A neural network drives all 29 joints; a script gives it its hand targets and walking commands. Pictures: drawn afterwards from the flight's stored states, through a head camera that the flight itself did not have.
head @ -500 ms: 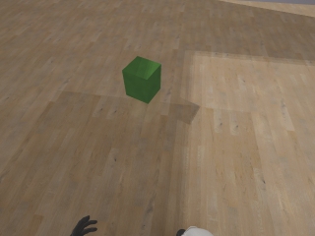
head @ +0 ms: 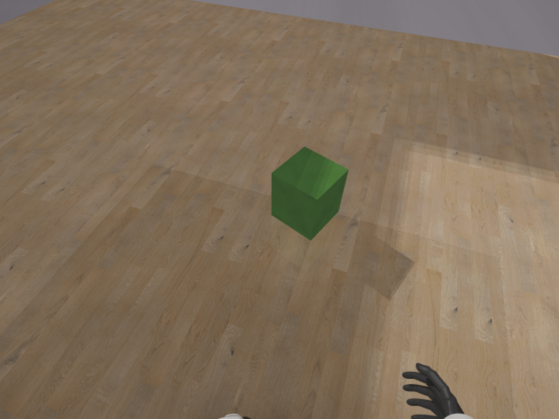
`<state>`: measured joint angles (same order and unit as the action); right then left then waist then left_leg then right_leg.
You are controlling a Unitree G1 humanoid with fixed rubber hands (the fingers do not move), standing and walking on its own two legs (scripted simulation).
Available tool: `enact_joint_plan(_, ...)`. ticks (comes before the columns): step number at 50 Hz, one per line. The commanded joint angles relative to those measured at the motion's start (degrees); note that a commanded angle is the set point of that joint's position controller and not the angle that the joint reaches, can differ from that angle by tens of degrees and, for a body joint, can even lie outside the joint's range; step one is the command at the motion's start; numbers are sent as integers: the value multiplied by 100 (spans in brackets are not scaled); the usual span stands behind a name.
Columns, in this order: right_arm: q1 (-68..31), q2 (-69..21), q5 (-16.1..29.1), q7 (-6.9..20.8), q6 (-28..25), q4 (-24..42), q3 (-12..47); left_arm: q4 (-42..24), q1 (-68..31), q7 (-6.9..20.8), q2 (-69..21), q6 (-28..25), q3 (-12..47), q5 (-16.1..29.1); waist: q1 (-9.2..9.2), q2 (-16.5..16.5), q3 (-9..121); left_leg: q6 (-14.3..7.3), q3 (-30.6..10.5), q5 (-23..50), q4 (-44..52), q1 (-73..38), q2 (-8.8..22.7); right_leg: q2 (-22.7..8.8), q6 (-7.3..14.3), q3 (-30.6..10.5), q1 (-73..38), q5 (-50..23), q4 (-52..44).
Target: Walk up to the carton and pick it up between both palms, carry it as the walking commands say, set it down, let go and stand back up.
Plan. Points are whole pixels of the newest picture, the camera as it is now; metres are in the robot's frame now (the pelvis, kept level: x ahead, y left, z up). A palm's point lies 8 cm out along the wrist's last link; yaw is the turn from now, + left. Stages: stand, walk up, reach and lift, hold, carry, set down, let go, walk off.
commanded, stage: walk up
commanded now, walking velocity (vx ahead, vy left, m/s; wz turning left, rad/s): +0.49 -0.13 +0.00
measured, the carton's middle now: (307, 193) +1.11 -0.06 -0.62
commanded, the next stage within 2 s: none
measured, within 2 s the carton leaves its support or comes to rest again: neither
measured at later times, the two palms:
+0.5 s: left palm (210, 271) +0.40 +0.18 -0.11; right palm out of the picture +0.14 -0.25 -0.11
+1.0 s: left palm (224, 268) +0.40 +0.15 -0.10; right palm (426, 197) +0.63 -0.29 -0.11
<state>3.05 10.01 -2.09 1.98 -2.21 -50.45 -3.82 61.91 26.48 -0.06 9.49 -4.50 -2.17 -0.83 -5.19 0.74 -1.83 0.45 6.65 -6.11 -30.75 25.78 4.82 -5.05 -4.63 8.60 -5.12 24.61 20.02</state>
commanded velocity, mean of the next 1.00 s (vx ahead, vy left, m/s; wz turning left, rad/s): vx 0.48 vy -0.11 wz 0.01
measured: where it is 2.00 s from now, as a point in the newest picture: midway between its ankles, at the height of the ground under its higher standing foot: (316, 303)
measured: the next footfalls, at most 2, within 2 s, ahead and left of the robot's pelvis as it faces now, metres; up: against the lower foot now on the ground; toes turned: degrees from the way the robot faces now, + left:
right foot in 0.56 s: +0.42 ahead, -0.19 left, +0.00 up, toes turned -9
left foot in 1.10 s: +0.71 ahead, +0.08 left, +0.00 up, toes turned +7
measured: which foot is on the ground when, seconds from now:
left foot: down 0.00-0.58, up 0.60-1.00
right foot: down 0.00-0.00, up 0.02-0.54, down 0.56-1.00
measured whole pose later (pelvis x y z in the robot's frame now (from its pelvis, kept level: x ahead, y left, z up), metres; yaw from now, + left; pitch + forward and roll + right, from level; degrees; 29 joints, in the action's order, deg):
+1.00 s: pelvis +0.49 -0.07 +0.02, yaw -1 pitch +1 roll +0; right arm 4.9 11.3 -1.8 2.7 -0.1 -52.0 -4.1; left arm 60.5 27.7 -0.3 7.9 -5.2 -1.4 -1.0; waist -3.7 -2.2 -2.7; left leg 3.2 3.9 -5.0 -44.6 34.4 6.3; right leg -2.6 -1.4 7.9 -2.5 17.1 14.5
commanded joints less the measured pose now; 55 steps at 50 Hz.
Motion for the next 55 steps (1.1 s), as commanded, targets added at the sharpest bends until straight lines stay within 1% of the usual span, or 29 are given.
enact_joint_plan(1, 2506, 1029, -106, -194, -184, -358, -348, -36, 270, -15, 573, 66, -166, -29, 1361, -338, 883, -107, -822, -710, 514, -3462, 803, -222, 696, -97, 2132, -1707, 2635)
enact_joint_plan(2, 3162, 2082, -53, -249, -139, -642, -587, -300, 512, -15, 241, 54, -124, 121, 1369, -2474, 1421, -718, -3705, -886, 1442, -4432, 2585, 648, 357, -217, 3716, 848, 4365)
enact_joint_plan(3, 3117, 2121, 91, -290, -62, -742, -656, -278, 259, 9, 753, 78, -300, -57, 1171, -1791, 1349, -1091, -4737, -1167, 1755, -4083, 2746, 381, 412, -945, 3967, 699, 5021)
enact_joint_plan(4, 2600, 1717, 47, -285, -82, -543, -489, -531, -646, 61, 982, 84, -402, -135, 1208, -664, 845, -679, -3469, -576, 1665, -3475, 2396, 40, 348, -1238, 3948, 219, 5094)
enact_joint_plan(7, 1720, 726, 35, -273, -234, -547, -180, -483, -817, 175, 357, 93, -248, -57, 686, -1137, 96, -318, -1737, 1155, 1543, -2209, 1450, -237, 478, -1168, 3631, -963, 4871)
enact_joint_plan(8, 1840, 665, 28, -254, -238, -627, -132, -526, -653, 179, 300, 200, -221, -72, 591, -1121, 231, -313, -1608, 732, 1601, -1990, 1378, -220, 449, -1153, 3451, -1150, 4843)
enact_joint_plan(10, 1935, 690, 25, -218, -357, -667, -116, -534, -537, 210, 254, 311, -214, -63, 472, -745, 17, -485, -1396, 2314, 1593, -2009, 1477, -137, 346, -942, 3564, -1320, 4771)
enact_joint_plan(12, 2052, 691, 79, -203, -374, -753, -67, -638, -762, 284, 246, 427, -167, -31, 456, -1086, -108, -309, -691, 2577, 1669, -1938, 1213, -107, 272, -745, 3761, -1550, 4448)
enact_joint_plan(16, 2266, 738, 21, -250, -351, -749, -75, -1053, -1838, 391, 308, 470, -99, -82, 693, -857, -411, -514, -683, 1619, 2036, -1912, 1311, -337, 124, -613, 4038, -2038, 3319)
enact_joint_plan(18, 2240, 888, 62, -303, -312, -680, -122, -1204, -1996, 475, 351, 398, -62, -30, 593, -1091, -606, -487, -509, 1270, 2111, -1797, 1443, -432, 153, -663, 3846, -2267, 2440)
enact_joint_plan(19, 2489, 844, 59, -303, -288, -727, -87, -1216, -2357, 480, 353, 386, -58, -57, 811, -989, -730, -529, -607, 894, 2201, -1870, 1344, -350, 161, -477, 3938, -2226, 2233)
enact_joint_plan(20, 2392, 949, 43, -321, -260, -757, -150, -1415, -2445, 498, 559, 373, -66, -55, 695, -1140, -843, -486, -511, 986, 2258, -1953, 1449, -424, 207, -591, 3907, -2272, 1763)
enact_joint_plan(22, 2795, 1106, 54, -355, -253, -808, -202, -1354, -2561, 471, 526, 382, -133, -81, 987, -1066, -749, -516, -537, 748, 2200, -2161, 1437, -189, 208, -229, 3625, -2025, 1504)
enact_joint_plan(23, 2518, 1503, 52, -353, -257, -717, -346, -1326, -2228, 434, 619, 370, -158, -24, 736, -1121, -552, -471, -409, 791, 2071, -2068, 1540, -224, 288, -347, 3241, -1864, 1397)
enact_joint_plan(25, 2913, 1216, 103, -349, -241, -924, -288, -1234, -2408, 361, 485, 346, -137, -171, 996, -864, -632, -414, -238, 1590, 1706, -2505, 1399, 3, 395, -25, 3240, -1467, 989)
enact_joint_plan(27, 2566, 1317, 97, -331, -161, -868, -300, -1087, -1533, 361, 861, 297, -310, -77, 340, -788, -361, -302, -106, 2545, 655, -2032, 1429, 80, 539, -154, 1839, -1470, 835)
enact_joint_plan(28, 2496, 1069, 15, -325, -148, -833, -274, -681, -470, 242, 1022, 219, -459, -128, -58, -112, 411, -206, 74, 2431, -844, -1730, 1116, 200, 702, -83, 592, -1208, 666)
enact_joint_plan(29, 2509, 631, 62, -243, -147, -614, -135, -425, 625, 177, 1504, 110, -515, -134, -371, 1106, 1098, 43, 265, -467, -2539, -630, 461, -1090, 892, -1598, -540, -605, 225)
enact_joint_plan(30, 2521, -14, 130, -251, -91, -428, -4, -334, 668, 103, 2087, 131, -613, -23, -192, 2211, 1278, 80, -41, -3033, -3689, 845, -264, -1984, 1233, -3496, -1172, 318, -685)
enact_joint_plan(31, 1990, 450, 80, -260, -89, -384, -112, -211, 371, 82, 1723, 133, -563, 69, -57, 1722, 980, -31, -562, -2243, -4286, 1132, -26, -1802, 1369, -3909, -713, 271, -870)
enact_joint_plan(32, 1641, 844, 72, -182, -154, -324, -205, -358, 96, 97, 1523, 83, -482, -7, -39, 756, 919, -163, -660, -1892, -4462, 1142, 107, -1649, 1259, -3582, -345, -204, -926)
enact_joint_plan(35, 1604, 312, 70, -82, -173, -421, -100, -522, -915, 101, 712, -95, -206, -84, 583, 44, 169, -171, -870, -895, -3998, 624, 550, -1182, 906, -1955, 1025, -2380, -723)
enact_joint_plan(37, 1950, 146, 65, -68, -45, -538, -28, -525, -693, 115, 809, -137, -206, -10, 732, 475, 89, -86, -789, -853, -3760, 287, 498, -1100, 805, -1448, 1360, -3755, -624)
enact_joint_plan(42, 877, 421, -23, -13, 221, -107, -113, -347, -223, 47, 889, -210, -123, -62, 525, 211, -361, 210, -673, -113, -2885, 1316, 429, -1364, 1222, -1781, 996, -2183, -1172)
enact_joint_plan(44, 444, 463, -28, 19, 229, 1, -140, -331, 290, 7, 961, -191, -147, -54, 296, 62, -524, 273, -611, -100, -2529, 1545, 420, -1619, 1195, -1792, 759, -3324, -1059)
enact_joint_plan(50, -24, 151, 76, 57, 95, 132, 11, -211, 194, -45, 426, -75, -13, -4, 405, 1199, -405, 271, -79, 125, -685, 361, 4, -507, 784, -199, 768, -3084, -765)
enact_joint_plan(52, -447, 333, 44, 20, 31, 256, -34, -104, 548, -58, 696, 3, -148, -37, -66, 1443, -304, 154, 187, -188, -155, 21, -141, -636, 853, -296, 473, -3599, -486)
enact_joint_plan(53, -395, 340, 40, 5, -13, 186, -70, -70, 609, -45, 696, 16, -186, -31, -18, 1368, -456, 105, 181, 62, -62, -250, -137, -759, 879, -350, 672, -4151, -310)
enact_joint_plan(55, 1171, 423, -77, -138, -204, -357, -146, 41, 242, -138, 892, 105, -291, 2, 824, 681, 205, -50, 128, 812, 1199, -1370, -279, -469, 621, 27, 139, -4835, 1415)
